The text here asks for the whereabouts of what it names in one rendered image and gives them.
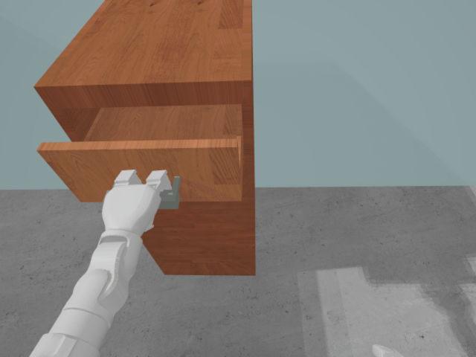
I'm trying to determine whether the cabinet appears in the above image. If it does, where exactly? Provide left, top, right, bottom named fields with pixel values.
left=34, top=0, right=256, bottom=276

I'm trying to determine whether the left robot forearm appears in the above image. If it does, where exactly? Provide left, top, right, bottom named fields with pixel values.
left=29, top=229, right=143, bottom=357

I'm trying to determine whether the robot left hand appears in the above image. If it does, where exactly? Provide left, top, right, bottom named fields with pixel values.
left=102, top=170, right=172, bottom=237

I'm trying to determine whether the handle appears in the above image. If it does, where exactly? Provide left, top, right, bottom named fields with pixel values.
left=103, top=176, right=181, bottom=209

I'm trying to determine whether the drawer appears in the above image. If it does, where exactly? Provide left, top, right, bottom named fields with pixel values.
left=37, top=104, right=243, bottom=202

